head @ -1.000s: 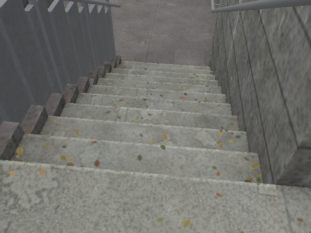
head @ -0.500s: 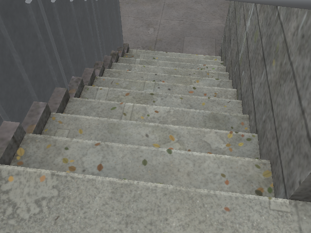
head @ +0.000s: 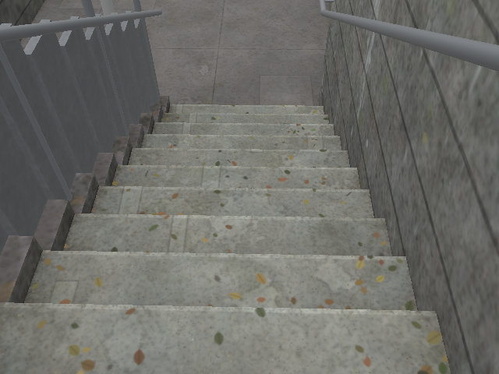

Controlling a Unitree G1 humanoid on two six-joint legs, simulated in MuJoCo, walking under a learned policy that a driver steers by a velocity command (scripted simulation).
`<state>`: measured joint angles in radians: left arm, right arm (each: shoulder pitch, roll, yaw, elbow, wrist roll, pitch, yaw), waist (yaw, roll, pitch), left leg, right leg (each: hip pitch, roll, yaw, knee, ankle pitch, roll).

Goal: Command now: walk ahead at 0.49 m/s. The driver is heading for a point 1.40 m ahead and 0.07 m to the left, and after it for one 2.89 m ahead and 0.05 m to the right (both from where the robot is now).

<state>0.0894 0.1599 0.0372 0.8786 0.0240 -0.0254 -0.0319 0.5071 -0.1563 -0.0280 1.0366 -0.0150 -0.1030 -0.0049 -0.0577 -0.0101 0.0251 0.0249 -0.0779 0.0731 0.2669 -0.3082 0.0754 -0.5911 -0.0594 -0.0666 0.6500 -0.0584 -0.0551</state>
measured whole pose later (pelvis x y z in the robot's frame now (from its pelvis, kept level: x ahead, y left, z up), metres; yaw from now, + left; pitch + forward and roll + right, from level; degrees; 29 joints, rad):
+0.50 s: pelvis +0.25 -0.02 +0.00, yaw +1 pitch -1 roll -1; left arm 0.44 0.19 0.03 1.02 0.02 -0.08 0.00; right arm 0.12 -0.21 -0.05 0.89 -0.04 0.00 0.02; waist 0.04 0.03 0.03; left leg -0.59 0.08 0.01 0.85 0.00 0.04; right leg -0.02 0.08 -0.10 0.29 -0.26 -0.08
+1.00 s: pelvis +0.43 +0.01 -0.03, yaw +1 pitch -1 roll +3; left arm 0.11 0.25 0.06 0.90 0.02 0.01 0.00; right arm 0.47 -0.19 -0.01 1.04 -0.01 -0.09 -0.04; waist -0.06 -0.07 0.04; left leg -0.18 -0.08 0.10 0.71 -0.51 0.06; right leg -0.52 -0.03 0.06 0.63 0.36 -0.03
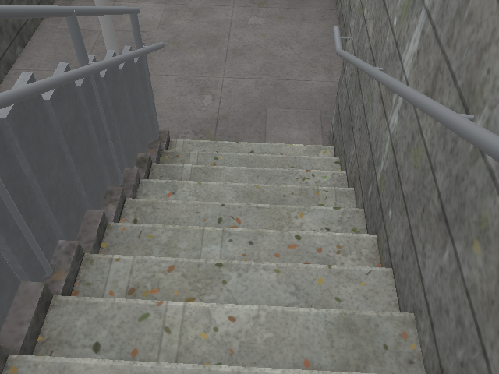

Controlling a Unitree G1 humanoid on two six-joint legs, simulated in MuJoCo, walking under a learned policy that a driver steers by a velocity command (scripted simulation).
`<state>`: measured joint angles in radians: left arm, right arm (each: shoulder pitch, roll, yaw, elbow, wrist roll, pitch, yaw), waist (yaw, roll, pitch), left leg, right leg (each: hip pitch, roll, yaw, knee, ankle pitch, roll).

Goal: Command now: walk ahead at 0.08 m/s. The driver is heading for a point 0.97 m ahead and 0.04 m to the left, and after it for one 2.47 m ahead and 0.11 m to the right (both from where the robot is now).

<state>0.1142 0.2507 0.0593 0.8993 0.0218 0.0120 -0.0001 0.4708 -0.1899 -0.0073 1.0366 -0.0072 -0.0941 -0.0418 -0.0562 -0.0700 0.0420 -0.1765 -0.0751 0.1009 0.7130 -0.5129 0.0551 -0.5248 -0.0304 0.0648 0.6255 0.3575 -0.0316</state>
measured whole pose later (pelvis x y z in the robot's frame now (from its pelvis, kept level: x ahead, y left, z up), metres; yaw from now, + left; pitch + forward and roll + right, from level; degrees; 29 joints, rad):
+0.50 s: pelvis +0.05 +0.00 -0.13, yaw +0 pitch +1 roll +1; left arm 0.43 0.18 -0.03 0.97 0.02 -0.05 0.05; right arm 0.15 -0.20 -0.02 0.85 -0.04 0.08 -0.07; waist 0.06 0.04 -0.05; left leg -0.80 -0.09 -0.09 1.84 -0.43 -0.03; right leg -0.38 0.00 -0.05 0.55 -0.18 -0.09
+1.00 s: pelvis -0.04 +0.11 +0.00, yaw +1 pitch +1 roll -3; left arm 0.25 0.28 0.10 0.84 0.02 0.09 0.03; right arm 0.45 -0.21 0.01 0.86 -0.01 0.01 -0.03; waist 0.00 -0.04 -0.03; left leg -0.29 -0.06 -0.01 0.80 -0.51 0.11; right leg -0.69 0.18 0.21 1.24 -0.10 0.03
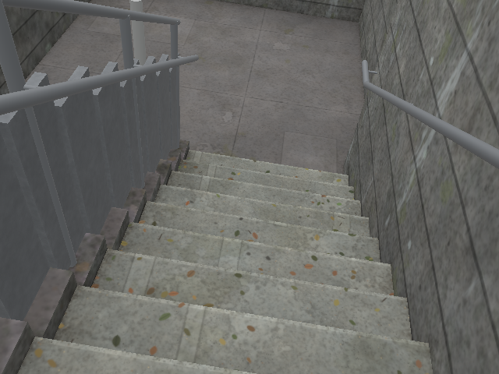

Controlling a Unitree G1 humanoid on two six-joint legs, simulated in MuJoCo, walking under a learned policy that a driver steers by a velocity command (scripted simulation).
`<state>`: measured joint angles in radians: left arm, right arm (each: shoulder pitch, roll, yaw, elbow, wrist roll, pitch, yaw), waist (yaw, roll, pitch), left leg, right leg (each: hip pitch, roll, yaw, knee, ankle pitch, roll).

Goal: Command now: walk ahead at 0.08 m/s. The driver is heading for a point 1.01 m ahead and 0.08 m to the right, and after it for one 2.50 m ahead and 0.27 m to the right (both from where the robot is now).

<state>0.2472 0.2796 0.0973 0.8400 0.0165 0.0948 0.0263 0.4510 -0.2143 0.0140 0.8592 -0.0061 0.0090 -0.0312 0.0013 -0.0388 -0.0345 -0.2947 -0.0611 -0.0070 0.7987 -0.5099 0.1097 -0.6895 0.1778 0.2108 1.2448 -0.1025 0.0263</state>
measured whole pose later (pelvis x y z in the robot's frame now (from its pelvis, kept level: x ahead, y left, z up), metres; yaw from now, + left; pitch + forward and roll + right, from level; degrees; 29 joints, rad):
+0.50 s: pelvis +0.01 -0.01 +0.03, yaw -1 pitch +0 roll +0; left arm 0.20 0.27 0.07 0.89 0.03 0.05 0.01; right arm 0.49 -0.25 -0.03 0.89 -0.02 -0.07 -0.02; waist -0.04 -0.03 -0.06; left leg -0.10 -0.10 0.00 0.41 -0.31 0.11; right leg -0.54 0.01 0.12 0.99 -0.09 -0.01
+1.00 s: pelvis +0.18 -0.15 -0.15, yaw -1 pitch -2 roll +0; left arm 0.41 0.19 0.03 0.99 0.02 -0.03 -0.02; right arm 0.36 -0.25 -0.05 0.95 -0.03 -0.02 -0.03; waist -0.02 0.06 0.01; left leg -0.67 -0.02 -0.09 1.78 -0.45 0.08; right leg -0.28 0.03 -0.06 0.68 -0.37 -0.06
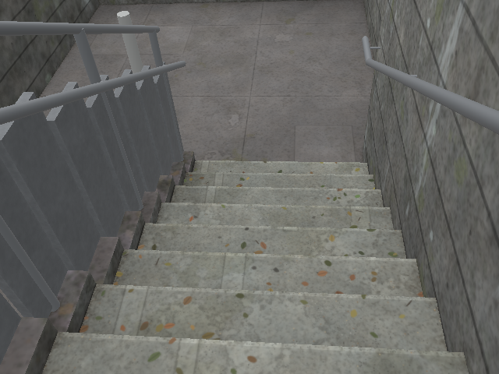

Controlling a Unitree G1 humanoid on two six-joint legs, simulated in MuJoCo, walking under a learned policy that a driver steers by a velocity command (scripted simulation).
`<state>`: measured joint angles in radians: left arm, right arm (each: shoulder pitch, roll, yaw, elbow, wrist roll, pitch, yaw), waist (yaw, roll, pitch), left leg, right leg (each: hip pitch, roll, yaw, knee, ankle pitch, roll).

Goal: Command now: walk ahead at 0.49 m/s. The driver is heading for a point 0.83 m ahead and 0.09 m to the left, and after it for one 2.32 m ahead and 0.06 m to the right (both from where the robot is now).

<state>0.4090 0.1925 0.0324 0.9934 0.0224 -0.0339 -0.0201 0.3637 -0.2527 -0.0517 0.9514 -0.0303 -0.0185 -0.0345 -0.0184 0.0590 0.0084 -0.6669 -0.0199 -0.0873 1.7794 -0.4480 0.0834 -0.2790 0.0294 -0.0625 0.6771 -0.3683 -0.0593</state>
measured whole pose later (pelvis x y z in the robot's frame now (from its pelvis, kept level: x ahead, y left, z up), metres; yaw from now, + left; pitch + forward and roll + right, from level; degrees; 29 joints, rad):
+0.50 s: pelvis +0.27 +0.01 -0.14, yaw -1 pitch +0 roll -2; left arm 0.51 0.20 0.02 1.03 0.01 -0.03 0.06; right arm 0.07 -0.17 -0.04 0.87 -0.02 -0.06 0.02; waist 0.10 -0.01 0.04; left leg -0.32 -0.02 0.04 0.42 -0.14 0.08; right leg -0.26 0.08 -0.01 1.64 -0.83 -0.12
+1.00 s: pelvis +0.56 -0.04 -0.28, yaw +1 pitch -1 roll +4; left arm 0.10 0.21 0.04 0.91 0.03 -0.07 -0.01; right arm 0.50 -0.20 -0.03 1.02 -0.03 -0.05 -0.05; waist -0.09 -0.05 0.01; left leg -0.24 -0.09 0.01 1.41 -0.84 0.09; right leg -0.26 -0.05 -0.03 0.36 0.03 -0.06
